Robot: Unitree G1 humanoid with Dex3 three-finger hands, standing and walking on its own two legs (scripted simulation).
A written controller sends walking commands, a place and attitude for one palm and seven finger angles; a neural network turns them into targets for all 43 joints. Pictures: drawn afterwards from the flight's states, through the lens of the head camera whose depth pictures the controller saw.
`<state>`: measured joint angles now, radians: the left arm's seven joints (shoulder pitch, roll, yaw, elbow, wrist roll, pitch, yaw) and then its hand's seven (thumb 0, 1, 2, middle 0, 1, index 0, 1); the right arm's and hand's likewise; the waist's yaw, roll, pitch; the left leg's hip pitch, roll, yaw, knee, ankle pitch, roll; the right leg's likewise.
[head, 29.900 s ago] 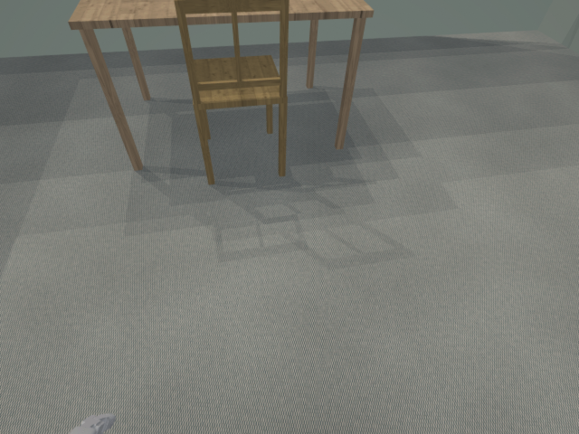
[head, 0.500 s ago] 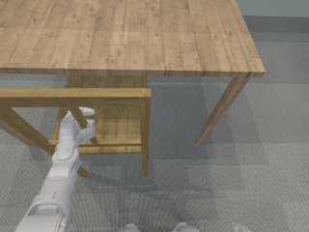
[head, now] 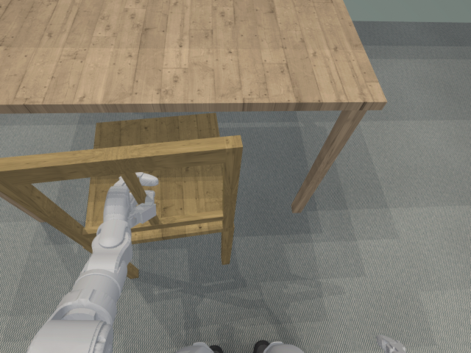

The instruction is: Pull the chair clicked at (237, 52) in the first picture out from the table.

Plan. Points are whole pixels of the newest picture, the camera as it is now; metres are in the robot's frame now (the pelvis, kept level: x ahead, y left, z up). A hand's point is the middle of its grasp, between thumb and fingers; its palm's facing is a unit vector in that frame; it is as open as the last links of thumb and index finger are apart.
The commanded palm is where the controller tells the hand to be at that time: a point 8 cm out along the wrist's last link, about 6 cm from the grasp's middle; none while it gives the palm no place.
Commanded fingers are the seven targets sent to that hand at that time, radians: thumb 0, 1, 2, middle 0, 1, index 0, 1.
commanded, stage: step backward, pulling the chair out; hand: left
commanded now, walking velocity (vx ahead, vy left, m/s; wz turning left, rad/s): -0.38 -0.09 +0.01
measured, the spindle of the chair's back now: (142, 199) +0.41 +0.18 -0.09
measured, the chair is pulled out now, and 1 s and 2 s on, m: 0.06 0.26 0.43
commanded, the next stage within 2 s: none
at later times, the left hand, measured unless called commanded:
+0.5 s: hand (157, 252) +0.29 +0.14 -0.06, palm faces +0.09 -0.98 -0.16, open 5.1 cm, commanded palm +0.27 +0.18 -0.07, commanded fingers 0.00 0.90 0.90 -0.50 -1.45 -0.50 -1.45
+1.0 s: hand (185, 309) +0.19 +0.08 -0.06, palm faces +0.02 -0.98 -0.19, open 5.1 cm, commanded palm +0.17 +0.14 -0.07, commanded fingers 0.00 0.90 0.90 -0.50 -1.45 -0.50 -1.45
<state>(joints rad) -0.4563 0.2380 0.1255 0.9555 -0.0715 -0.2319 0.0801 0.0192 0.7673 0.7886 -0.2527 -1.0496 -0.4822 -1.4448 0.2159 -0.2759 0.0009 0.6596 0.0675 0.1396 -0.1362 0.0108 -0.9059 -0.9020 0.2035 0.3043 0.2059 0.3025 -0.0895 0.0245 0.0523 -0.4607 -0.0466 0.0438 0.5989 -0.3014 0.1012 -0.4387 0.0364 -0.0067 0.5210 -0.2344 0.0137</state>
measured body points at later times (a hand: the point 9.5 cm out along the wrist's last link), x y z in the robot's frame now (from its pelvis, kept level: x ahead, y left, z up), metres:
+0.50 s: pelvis -0.08 -0.02 +0.01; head +0.02 -0.01 +0.45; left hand +0.28 +0.19 -0.05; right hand +0.01 -0.26 -0.12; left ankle -0.01 +0.04 -0.73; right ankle -0.14 -0.17 -0.68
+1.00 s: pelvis -0.17 -0.03 +0.01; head -0.06 -0.06 +0.45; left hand +0.19 +0.13 -0.04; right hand -0.05 -0.33 -0.12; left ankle -0.24 +0.15 -0.71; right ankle -0.13 -0.17 -0.73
